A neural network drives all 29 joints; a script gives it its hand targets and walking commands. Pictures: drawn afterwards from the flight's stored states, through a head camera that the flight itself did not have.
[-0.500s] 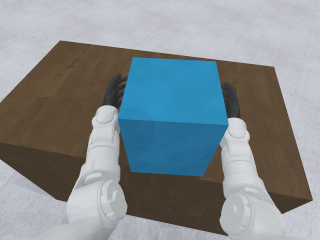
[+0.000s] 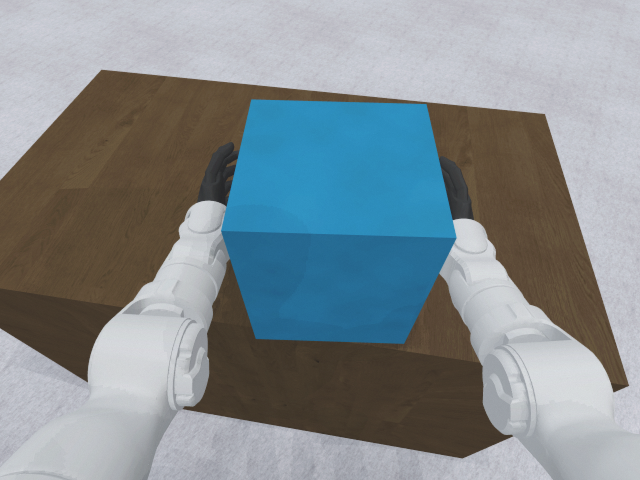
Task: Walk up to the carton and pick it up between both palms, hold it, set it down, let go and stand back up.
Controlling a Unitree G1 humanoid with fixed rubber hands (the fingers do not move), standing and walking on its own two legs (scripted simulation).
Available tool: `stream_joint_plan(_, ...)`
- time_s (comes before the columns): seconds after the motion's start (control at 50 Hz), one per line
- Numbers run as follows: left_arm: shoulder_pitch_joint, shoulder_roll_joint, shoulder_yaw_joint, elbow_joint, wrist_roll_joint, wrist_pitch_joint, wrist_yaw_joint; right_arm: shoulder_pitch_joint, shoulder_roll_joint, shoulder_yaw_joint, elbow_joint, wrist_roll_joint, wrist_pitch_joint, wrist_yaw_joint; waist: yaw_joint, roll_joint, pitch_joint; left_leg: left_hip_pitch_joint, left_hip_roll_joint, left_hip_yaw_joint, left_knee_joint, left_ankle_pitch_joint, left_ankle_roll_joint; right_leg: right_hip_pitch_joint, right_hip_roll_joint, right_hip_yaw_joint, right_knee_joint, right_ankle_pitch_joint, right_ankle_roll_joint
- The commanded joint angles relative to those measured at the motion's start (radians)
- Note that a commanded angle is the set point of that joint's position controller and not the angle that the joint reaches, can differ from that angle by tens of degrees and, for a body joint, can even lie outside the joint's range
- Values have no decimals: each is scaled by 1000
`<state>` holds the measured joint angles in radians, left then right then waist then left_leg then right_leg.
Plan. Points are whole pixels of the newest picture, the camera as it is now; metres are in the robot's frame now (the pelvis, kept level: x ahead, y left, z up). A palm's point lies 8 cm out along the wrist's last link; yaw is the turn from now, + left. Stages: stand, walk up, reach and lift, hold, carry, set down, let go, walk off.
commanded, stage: set down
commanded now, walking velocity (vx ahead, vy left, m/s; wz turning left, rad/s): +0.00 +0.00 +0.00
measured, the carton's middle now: (333, 231) +0.41 +0.02 +0.07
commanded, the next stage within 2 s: none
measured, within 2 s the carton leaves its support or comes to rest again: neither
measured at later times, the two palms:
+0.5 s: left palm (184, 167) +0.43 +0.20 +0.15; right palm (518, 173) +0.44 -0.19 +0.15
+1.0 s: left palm (151, 101) +0.43 +0.21 +0.24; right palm (543, 116) +0.44 -0.18 +0.23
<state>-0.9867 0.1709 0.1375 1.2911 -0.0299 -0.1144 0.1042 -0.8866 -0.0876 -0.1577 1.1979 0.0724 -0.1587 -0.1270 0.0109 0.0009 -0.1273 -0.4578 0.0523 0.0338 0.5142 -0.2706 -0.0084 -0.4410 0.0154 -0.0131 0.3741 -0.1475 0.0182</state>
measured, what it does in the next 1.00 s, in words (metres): stands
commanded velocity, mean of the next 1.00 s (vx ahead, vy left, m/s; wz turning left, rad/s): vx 0.00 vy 0.00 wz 0.00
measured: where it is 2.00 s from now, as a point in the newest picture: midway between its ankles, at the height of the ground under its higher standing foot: outside the picture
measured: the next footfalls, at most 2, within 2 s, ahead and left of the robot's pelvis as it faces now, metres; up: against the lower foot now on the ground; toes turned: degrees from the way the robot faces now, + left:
none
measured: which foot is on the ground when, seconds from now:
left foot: down 0.00-1.00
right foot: down 0.00-1.00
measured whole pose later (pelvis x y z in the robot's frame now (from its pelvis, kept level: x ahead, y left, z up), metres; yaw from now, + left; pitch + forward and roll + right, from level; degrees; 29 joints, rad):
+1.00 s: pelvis -0.03 -0.03 +0.01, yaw +3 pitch +8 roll -1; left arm -1.26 0.46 -0.06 1.18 -0.33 0.32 0.02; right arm -1.19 -0.28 0.01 1.07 0.39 0.32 -0.17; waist -0.05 -0.02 -0.12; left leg -0.38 0.05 -0.01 0.41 -0.18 -0.03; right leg -0.37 0.01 -0.06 0.33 -0.11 -0.02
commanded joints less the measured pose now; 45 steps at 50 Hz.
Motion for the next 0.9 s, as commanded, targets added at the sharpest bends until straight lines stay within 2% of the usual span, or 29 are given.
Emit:
stream_joint_plan(0.0, -449, 162, -64, -63, -86, -77, 0, -460, -207, 77, -65, 105, -58, -11, -2, 48, -736, 230, -30, 40, 65, 683, -120, 297, 38, -42, 102, 523, -4)
stream_joint_plan(0.06, -458, 191, -105, -23, -136, -91, -18, -478, -272, 124, 10, 170, -65, -2, -10, 55, -698, 251, -24, 28, 76, 694, -127, 220, 47, -50, 101, 479, -10)
stream_joint_plan(0.12, -488, 216, -147, -32, -187, -104, -34, -512, -323, 174, 30, 240, -61, 18, -12, 70, -678, 258, -24, 17, 76, 676, -128, 166, 52, -54, 98, 423, -18)
stream_joint_plan(0.22, -560, 226, -227, -140, -280, -71, -49, -579, -360, 244, -43, 347, -4, 62, -16, 94, -712, 286, -28, -2, 70, 630, -114, 95, 55, -55, 80, 349, -24)
stream_joint_plan(0.28, -574, 245, -244, -178, -304, -20, -62, -593, -362, 258, -79, 370, 50, 75, -18, 76, -707, 281, -36, -7, 52, 576, -92, 99, 47, -46, 64, 329, -21)
stream_joint_plan(0.4, -600, 321, -225, -154, -307, 56, -72, -636, -365, 247, -117, 364, 133, 61, -12, 20, -670, 174, -55, 4, -11, 397, -47, 181, 22, -19, 57, 267, -13)
stream_joint_plan(0.48, -630, 357, -207, -147, -303, 108, -72, -673, -359, 225, -151, 343, 185, 30, -13, 2, -663, 131, -63, 14, -50, 336, -35, 253, 15, -9, 53, 265, -9)
stream_joint_plan(0.66, -703, 397, -185, -220, -299, 253, -67, -724, -341, 154, -244, 287, 322, -36, -35, 31, -651, 173, -73, 19, -94, 319, -48, 329, 24, -14, 15, 273, -15)
stream_joint_plan(0.88, -766, 428, -180, -270, -300, 372, -76, -775, -357, 131, -279, 302, 427, -50, -60, 59, -604, 214, -75, 6, -119, 345, -50, 409, 25, -20, -6, 331, -12)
